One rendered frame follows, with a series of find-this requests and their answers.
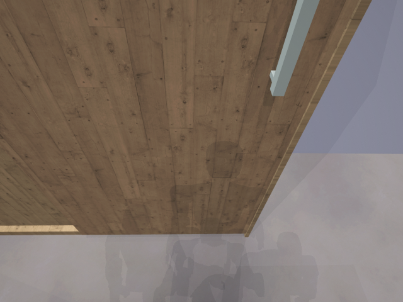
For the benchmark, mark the wardrobe door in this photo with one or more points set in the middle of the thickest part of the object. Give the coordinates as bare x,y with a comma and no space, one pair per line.
145,117
21,201

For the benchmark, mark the handle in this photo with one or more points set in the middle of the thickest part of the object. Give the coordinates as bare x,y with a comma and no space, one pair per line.
297,32

